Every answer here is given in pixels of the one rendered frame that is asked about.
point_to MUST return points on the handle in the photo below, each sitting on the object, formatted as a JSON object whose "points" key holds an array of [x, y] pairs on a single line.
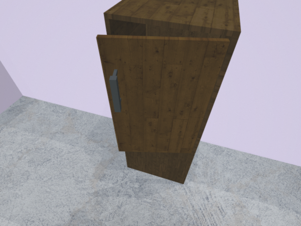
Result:
{"points": [[115, 91]]}

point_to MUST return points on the cupboard door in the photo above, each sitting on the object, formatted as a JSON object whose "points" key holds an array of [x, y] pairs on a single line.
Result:
{"points": [[165, 85]]}

